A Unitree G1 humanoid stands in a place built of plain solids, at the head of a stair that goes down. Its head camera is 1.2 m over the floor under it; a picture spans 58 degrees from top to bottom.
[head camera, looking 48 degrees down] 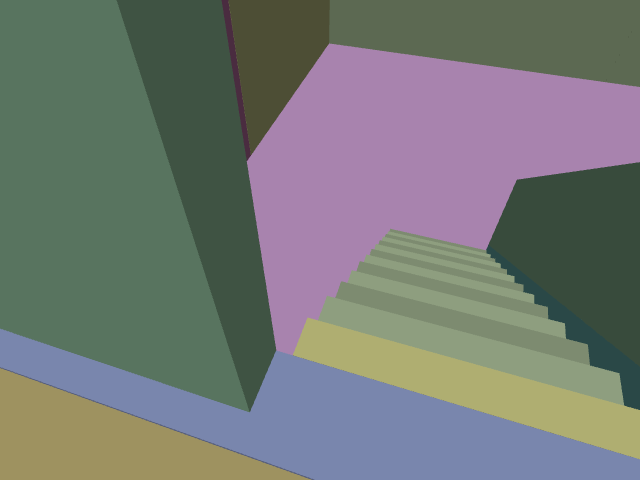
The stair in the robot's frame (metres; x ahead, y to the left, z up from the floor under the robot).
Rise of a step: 0.19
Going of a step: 0.22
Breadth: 1.04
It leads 18 degrees to the right of straight ahead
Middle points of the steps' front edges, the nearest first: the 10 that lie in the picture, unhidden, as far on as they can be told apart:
0.59 -0.45 0.00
0.80 -0.52 -0.19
1.02 -0.59 -0.38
1.23 -0.66 -0.57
1.44 -0.73 -0.76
1.65 -0.79 -0.95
1.87 -0.86 -1.14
2.08 -0.93 -1.33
2.29 -1.00 -1.52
2.50 -1.07 -1.71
